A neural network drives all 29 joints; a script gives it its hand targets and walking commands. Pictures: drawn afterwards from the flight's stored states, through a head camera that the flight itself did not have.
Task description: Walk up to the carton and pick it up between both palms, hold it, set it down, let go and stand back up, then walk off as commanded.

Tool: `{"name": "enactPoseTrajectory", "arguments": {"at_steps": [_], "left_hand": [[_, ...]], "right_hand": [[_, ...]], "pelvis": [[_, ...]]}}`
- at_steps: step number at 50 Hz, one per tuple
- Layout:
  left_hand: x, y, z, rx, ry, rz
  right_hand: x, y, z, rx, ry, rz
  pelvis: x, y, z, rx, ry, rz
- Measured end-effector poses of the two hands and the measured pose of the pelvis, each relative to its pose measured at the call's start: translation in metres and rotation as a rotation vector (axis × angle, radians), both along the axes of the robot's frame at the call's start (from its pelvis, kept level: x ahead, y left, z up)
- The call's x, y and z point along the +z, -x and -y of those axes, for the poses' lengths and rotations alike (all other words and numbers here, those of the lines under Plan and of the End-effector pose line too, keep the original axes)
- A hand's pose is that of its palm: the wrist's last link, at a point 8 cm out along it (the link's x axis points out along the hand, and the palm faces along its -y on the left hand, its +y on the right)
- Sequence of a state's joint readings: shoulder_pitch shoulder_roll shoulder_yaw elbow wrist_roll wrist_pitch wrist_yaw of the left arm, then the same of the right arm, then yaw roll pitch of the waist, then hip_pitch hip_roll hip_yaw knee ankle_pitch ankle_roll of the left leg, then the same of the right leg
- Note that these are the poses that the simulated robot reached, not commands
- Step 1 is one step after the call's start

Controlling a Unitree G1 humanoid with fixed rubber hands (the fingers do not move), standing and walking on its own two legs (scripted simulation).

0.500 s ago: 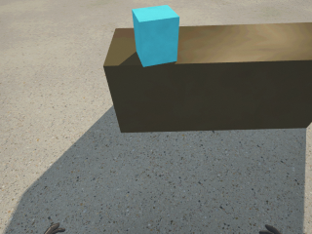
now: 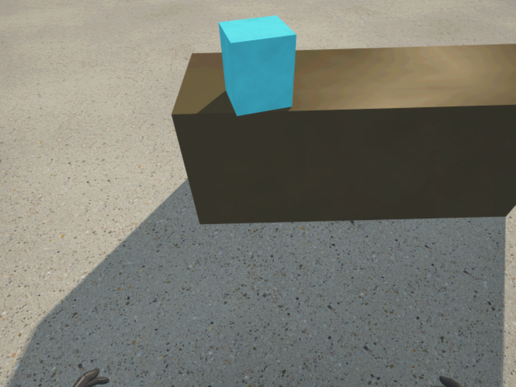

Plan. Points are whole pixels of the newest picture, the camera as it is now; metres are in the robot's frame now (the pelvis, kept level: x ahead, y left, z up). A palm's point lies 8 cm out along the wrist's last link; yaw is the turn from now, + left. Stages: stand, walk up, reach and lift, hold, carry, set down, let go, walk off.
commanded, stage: stand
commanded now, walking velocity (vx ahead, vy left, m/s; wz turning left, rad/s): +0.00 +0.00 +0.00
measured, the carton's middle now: (256, 65) +1.15 +0.05 +0.00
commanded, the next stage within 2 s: none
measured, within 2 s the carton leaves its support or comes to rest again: neither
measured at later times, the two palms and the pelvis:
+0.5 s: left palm out of the picture +0.12 +0.31 -0.08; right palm out of the picture +0.12 -0.30 -0.10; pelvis +0.00 +0.00 +0.00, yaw +0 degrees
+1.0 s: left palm out of the picture +0.12 +0.31 -0.08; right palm out of the picture +0.12 -0.30 -0.10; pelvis +0.01 +0.00 +0.00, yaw +0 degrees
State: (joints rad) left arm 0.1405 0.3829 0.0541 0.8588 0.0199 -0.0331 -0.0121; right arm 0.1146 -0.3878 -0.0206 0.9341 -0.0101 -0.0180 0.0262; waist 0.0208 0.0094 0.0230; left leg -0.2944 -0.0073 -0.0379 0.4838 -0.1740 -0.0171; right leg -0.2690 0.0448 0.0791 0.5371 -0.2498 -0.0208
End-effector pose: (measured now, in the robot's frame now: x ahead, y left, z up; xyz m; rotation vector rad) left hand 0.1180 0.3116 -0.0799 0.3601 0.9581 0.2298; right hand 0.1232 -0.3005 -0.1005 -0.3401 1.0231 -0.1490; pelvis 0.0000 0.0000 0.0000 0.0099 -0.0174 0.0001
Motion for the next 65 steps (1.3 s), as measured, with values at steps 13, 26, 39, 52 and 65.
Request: {"name": "enactPoseTrajectory", "arguments": {"at_steps": [13,26,39,52,65], "left_hand": [[-0.0002,-0.0002,-0.0001,0.001,0.0,0.0],[-0.0011,-0.0019,0.0004,0.002,0.002,-0.004],[-0.0023,-0.005,0.0009,0.004,0.004,-0.009],[-0.0019,-0.005,0.0002,0.007,0.002,-0.003],[-0.0016,-0.005,0.0004,0.005,0.005,0.003]], "right_hand": [[-0.001,0.0043,0.0004,-0.001,0.002,-0.012],[-0.0013,0.0043,0.0008,-0.004,0.002,-0.018],[-0.001,0.0001,0.0002,-0.006,0.002,-0.02],[-0.0001,0.0004,0.0,-0.006,0.005,-0.016],[0.0007,0.0013,0.0,-0.004,0.006,-0.012]], "pelvis": [[0.0001,-0.0004,-0.0001,0.0,0.0,-0.001],[0.0002,-0.0026,0.0001,0.0,0.0,-0.004],[0.0005,-0.0063,0.0,0.0,0.0,-0.009],[0.0005,-0.006,-0.0005,0.0,0.001,-0.007],[0.0004,-0.0053,-0.0007,0.0,0.001,-0.006]]}}
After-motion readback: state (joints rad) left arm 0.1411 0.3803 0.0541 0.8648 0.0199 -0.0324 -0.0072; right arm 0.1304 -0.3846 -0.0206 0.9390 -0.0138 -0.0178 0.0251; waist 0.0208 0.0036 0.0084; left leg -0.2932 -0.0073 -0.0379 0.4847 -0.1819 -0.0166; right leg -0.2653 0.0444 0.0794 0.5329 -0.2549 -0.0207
